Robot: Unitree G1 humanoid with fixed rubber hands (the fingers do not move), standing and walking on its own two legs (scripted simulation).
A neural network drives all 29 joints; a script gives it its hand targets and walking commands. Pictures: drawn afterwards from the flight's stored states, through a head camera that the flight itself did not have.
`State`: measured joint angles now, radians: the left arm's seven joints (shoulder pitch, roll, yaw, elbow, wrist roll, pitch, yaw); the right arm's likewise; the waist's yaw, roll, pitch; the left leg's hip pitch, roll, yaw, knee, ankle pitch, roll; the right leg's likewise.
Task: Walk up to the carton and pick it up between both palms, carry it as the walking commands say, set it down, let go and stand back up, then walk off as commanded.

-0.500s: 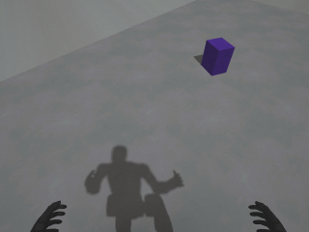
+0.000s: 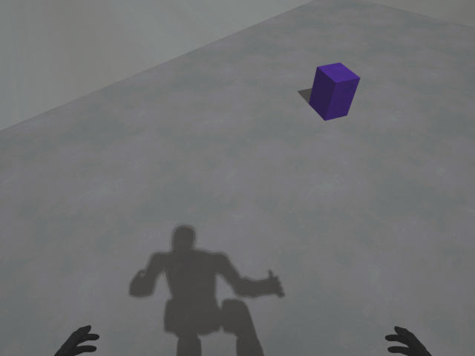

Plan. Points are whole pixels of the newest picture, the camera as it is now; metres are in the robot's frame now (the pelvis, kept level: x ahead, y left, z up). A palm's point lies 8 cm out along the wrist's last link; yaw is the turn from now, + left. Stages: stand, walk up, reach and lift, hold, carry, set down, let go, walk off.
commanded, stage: stand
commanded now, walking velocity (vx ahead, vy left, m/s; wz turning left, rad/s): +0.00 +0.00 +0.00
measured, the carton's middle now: (332, 91) +1.89 -0.67 -0.62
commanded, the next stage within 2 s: walk up in 1.34 s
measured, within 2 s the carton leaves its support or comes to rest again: neither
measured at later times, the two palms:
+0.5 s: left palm out of the picture +0.10 +0.31 -0.09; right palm out of the picture +0.10 -0.31 -0.09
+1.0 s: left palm out of the picture +0.10 +0.31 -0.09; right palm out of the picture +0.11 -0.31 -0.09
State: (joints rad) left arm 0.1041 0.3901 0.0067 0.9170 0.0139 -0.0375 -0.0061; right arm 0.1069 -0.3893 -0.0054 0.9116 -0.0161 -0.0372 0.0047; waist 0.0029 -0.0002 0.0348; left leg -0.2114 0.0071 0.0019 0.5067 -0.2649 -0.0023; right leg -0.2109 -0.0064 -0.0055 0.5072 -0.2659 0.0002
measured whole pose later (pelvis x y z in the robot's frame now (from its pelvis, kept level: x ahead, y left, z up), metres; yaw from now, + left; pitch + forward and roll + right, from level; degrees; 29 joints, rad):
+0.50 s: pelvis +0.00 +0.00 +0.01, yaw +0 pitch -2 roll +0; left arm 0.09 0.40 0.00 1.04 0.01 -0.03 0.00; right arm 0.09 -0.39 0.00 1.04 -0.01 -0.03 0.00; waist 0.00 0.00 0.04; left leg -0.14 0.01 0.00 0.37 -0.19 0.00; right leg -0.14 -0.01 -0.01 0.37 -0.19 0.00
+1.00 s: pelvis +0.00 +0.00 +0.01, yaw +0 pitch -2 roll +0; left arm 0.08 0.40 0.00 1.06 0.01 -0.02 0.00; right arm 0.08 -0.40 -0.01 1.06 -0.01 -0.02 0.00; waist 0.00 0.00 0.04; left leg -0.13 0.01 0.00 0.34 -0.18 0.00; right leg -0.12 -0.01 -0.01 0.34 -0.19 0.00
